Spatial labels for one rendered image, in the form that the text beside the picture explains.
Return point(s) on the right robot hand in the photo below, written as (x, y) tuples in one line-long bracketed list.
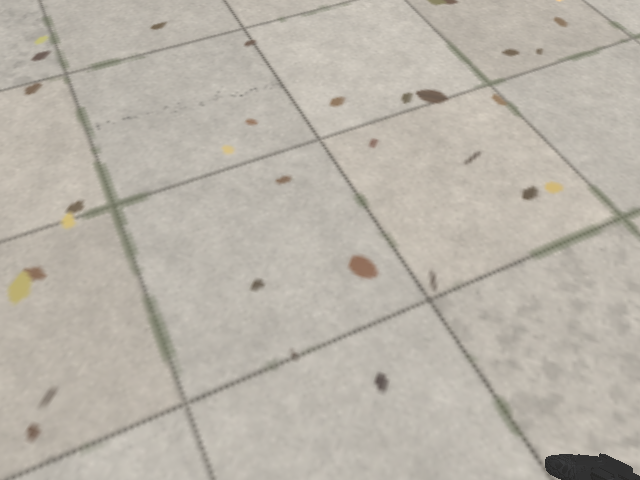
[(585, 467)]

